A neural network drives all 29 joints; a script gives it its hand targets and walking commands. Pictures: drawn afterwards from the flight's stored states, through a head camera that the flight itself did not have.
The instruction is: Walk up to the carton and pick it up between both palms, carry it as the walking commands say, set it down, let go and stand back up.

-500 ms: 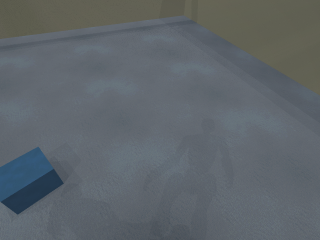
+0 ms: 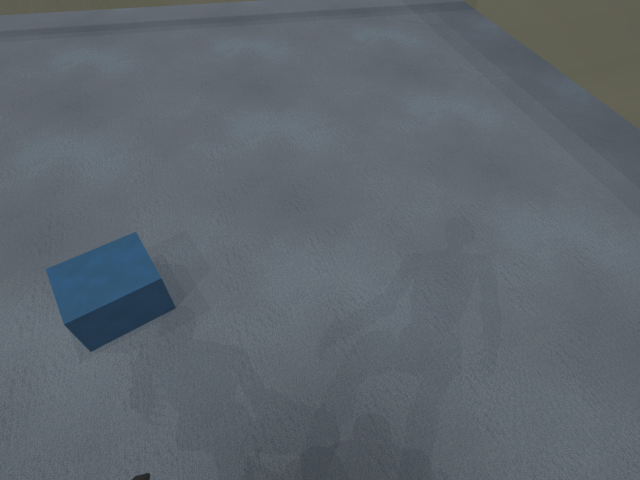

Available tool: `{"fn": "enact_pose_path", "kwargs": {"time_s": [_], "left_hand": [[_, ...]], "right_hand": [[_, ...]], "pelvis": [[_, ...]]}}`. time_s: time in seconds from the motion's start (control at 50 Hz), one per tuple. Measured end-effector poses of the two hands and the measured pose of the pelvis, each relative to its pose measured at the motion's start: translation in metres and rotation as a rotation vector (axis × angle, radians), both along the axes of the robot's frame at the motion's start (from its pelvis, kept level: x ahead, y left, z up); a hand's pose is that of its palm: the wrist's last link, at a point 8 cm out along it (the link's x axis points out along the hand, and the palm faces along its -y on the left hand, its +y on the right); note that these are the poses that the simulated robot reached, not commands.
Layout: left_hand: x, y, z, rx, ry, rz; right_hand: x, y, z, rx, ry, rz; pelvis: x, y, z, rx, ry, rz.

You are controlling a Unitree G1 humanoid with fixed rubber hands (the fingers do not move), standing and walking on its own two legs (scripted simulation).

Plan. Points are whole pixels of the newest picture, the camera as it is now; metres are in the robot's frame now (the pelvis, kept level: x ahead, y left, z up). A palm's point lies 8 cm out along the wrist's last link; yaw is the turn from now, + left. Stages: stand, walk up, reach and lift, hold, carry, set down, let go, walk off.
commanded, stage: walk up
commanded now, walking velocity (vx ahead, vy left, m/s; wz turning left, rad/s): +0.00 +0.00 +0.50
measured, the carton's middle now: (114, 289) +0.79 +0.71 -0.67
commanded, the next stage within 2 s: none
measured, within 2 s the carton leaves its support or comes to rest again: neither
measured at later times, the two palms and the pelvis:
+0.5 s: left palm out of the picture +0.04 +0.29 -0.12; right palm out of the picture +0.09 -0.23 -0.12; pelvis -0.01 +0.02 +0.01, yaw +8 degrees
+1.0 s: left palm out of the picture +0.00 +0.40 -0.16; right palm (340, 378) +0.30 -0.02 -0.13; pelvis +0.12 +0.18 -0.02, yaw +22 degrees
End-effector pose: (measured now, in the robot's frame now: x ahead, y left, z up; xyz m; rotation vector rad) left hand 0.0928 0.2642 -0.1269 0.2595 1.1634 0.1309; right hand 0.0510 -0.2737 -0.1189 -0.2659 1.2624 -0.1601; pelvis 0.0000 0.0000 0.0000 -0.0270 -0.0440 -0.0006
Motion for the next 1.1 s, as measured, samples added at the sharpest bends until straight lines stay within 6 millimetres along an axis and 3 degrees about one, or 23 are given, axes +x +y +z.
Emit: {"fn": "enact_pose_path", "kwargs": {"time_s": [0.06,0.16,0.32,0.48,0.56,0.64,0.74,0.82,0.9,0.98,1.02,1.1], "left_hand": [[-0.010,0.020,-0.015,-0.013,0.019,0.026],[-0.024,0.035,-0.005,-0.031,0.051,0.051],[-0.034,0.042,0.001,-0.034,0.062,0.093],[-0.047,0.032,0.005,0.010,0.033,0.141],[-0.082,0.031,0.014,0.041,0.076,0.204],[-0.119,0.036,0.027,0.063,0.136,0.271],[-0.149,0.045,0.034,0.052,0.224,0.338],[-0.155,0.059,0.028,0.007,0.290,0.381],[-0.144,0.086,0.005,-0.048,0.325,0.422],[-0.113,0.129,-0.031,-0.097,0.308,0.450],[-0.079,0.151,-0.033,-0.106,0.248,0.448],[0.013,0.195,-0.016,-0.110,0.050,0.432]], "right_hand": [[0.008,0.021,-0.006,-0.010,-0.008,0.024],[0.010,0.044,0.013,-0.014,0.004,0.040],[0.022,0.050,0.020,-0.028,0.015,0.079],[0.031,0.040,0.002,0.008,0.020,0.131],[0.060,0.049,0.003,0.070,-0.016,0.188],[0.096,0.073,0.005,0.140,-0.061,0.240],[0.139,0.111,0.006,0.181,-0.093,0.278],[0.173,0.147,0.003,0.176,-0.090,0.314],[0.213,0.192,-0.005,0.140,-0.085,0.367],[0.249,0.243,-0.017,0.076,-0.102,0.416],[0.256,0.261,-0.010,0.062,-0.089,0.425],[0.260,0.276,0.013,0.019,-0.035,0.422]], "pelvis": [[-0.002,0.019,-0.010,-0.011,-0.005,0.023],[-0.006,0.033,0.007,-0.037,0.006,0.046],[-0.007,0.037,0.014,-0.040,0.073,0.084],[-0.011,0.018,0.007,0.000,0.103,0.137],[-0.005,0.015,0.013,0.020,0.095,0.177],[0.011,0.025,0.019,0.052,0.079,0.218],[0.037,0.052,0.022,0.073,0.080,0.249],[0.060,0.083,0.017,0.063,0.093,0.278],[0.089,0.124,0.002,0.020,0.112,0.322],[0.117,0.171,-0.021,-0.001,0.095,0.375],[0.129,0.187,-0.015,-0.020,0.085,0.394],[0.160,0.212,0.006,-0.045,0.063,0.424]]}}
